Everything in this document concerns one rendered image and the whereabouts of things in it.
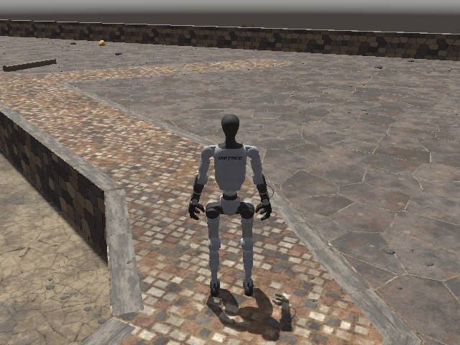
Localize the robot right shin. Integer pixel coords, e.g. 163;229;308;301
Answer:
243;238;253;286

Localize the robot left forearm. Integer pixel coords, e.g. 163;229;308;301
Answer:
190;174;204;205

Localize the left robot upper arm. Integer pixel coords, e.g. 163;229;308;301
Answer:
197;145;216;185

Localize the right robot upper arm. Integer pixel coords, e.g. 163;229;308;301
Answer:
245;145;264;185

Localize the robot right forearm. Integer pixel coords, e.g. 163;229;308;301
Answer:
257;174;270;206

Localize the robot left foot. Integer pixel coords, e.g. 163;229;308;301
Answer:
210;278;220;297

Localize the right robot hand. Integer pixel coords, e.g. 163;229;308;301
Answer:
255;203;272;221

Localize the left robot hand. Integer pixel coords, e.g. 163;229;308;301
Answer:
188;203;205;220

